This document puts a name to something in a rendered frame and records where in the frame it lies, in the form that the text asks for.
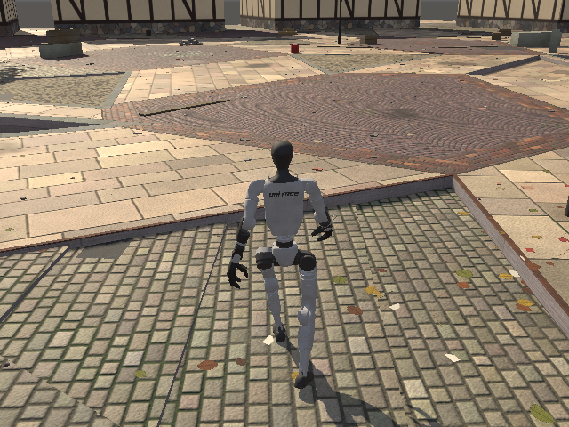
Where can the robot right upper arm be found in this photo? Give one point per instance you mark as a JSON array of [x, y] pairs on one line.
[[315, 197]]

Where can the robot left thigh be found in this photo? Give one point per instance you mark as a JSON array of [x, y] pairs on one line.
[[264, 260]]

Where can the robot left forearm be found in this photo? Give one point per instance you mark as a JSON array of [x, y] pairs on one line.
[[240, 243]]

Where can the left robot hand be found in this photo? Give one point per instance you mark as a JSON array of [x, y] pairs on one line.
[[232, 273]]

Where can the right robot hand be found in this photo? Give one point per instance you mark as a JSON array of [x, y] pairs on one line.
[[319, 230]]

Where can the right robot foot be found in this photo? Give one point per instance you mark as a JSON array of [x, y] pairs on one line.
[[302, 381]]

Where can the robot left upper arm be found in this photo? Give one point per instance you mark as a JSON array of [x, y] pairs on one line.
[[251, 202]]

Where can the robot right forearm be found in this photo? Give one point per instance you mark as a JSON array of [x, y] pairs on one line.
[[326, 226]]

